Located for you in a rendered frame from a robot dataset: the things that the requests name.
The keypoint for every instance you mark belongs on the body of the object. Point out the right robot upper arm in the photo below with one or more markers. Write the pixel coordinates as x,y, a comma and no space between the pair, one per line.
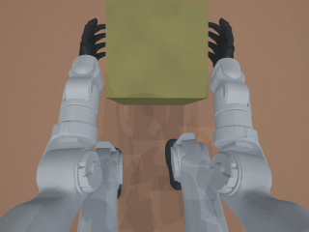
243,181

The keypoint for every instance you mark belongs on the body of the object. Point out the robot right shin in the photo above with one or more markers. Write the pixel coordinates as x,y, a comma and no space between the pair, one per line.
188,136

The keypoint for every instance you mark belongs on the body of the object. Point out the right robot hand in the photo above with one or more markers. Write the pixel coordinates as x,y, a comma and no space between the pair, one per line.
224,47

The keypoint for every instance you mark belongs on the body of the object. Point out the left robot forearm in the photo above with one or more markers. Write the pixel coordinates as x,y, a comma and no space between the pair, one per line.
76,127

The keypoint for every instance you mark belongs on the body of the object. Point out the carton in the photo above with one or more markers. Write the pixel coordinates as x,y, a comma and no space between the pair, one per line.
156,51

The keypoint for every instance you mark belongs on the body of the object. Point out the robot shin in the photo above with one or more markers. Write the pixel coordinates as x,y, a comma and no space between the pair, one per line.
188,136
105,144

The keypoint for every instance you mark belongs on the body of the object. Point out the right robot forearm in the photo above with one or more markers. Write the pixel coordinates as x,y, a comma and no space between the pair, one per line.
232,110

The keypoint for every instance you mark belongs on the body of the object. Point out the left robot upper arm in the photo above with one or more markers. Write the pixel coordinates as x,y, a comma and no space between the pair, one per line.
65,178

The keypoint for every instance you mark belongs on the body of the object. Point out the left robot hand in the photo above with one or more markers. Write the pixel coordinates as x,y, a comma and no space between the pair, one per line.
88,44

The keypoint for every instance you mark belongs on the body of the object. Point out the robot left shin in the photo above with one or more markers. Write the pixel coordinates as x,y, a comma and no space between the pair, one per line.
105,144

